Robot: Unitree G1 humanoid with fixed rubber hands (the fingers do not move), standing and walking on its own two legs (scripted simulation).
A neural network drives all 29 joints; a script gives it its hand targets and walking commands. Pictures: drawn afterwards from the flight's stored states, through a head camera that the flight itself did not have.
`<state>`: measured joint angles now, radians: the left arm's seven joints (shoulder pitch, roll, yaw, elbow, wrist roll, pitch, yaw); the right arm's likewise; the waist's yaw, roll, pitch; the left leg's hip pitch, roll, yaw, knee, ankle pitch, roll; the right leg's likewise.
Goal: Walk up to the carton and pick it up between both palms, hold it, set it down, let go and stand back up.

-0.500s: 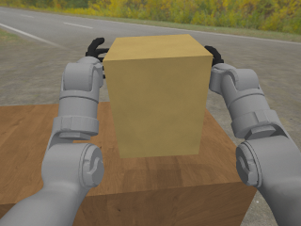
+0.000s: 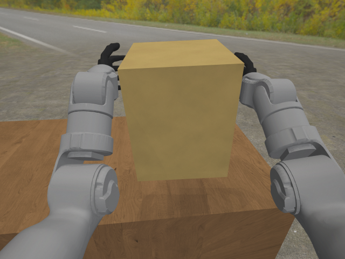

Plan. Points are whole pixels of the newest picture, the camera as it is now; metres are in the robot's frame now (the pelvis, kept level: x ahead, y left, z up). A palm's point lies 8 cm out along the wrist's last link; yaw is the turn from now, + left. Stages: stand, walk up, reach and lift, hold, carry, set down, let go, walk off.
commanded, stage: hold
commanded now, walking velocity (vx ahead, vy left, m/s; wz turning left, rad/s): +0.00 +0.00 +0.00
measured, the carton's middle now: (178, 107) +0.38 +0.00 +0.27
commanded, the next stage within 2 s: set down in 0.10 s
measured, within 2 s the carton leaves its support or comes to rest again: neither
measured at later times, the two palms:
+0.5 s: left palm (107, 63) +0.39 +0.15 +0.37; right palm (243, 79) +0.38 -0.14 +0.34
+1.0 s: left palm (112, 82) +0.41 +0.15 +0.32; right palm (236, 100) +0.40 -0.14 +0.28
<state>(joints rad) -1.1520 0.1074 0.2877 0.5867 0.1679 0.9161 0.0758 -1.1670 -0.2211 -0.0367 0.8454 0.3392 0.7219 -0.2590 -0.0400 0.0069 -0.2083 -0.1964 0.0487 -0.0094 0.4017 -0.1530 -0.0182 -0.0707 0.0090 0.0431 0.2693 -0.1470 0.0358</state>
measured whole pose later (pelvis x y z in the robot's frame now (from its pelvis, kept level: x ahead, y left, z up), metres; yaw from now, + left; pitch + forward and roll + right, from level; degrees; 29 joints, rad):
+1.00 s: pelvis +0.01 +0.00 +0.00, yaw +0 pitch -3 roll -2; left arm -1.15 0.12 0.39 0.68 0.28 0.62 -0.03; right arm -1.08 -0.11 -0.07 0.89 0.26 0.40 -0.29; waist -0.09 -0.03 -0.13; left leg -0.20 0.05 -0.01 0.40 -0.16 -0.01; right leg -0.06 0.01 0.04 0.25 -0.15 0.04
